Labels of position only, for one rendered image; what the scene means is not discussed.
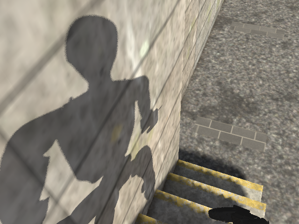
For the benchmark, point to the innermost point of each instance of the stairs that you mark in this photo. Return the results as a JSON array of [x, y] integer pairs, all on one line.
[[192, 190]]

